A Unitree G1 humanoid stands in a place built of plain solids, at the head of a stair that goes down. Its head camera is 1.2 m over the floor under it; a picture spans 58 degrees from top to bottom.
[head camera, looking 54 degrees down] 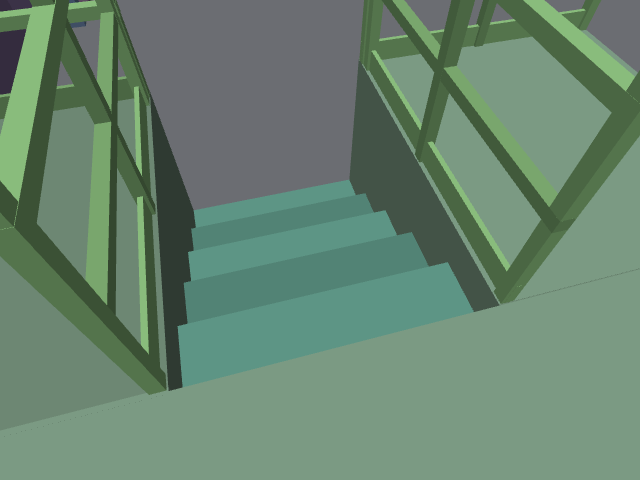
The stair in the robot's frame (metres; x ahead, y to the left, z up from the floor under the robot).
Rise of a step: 0.17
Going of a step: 0.28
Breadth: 1.02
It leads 15 degrees to the left of straight ahead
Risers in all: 6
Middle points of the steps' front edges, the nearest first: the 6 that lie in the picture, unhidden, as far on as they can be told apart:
0.49 -0.07 0.00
0.76 0.00 -0.17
1.03 0.08 -0.34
1.30 0.15 -0.51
1.57 0.22 -0.68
1.85 0.29 -0.85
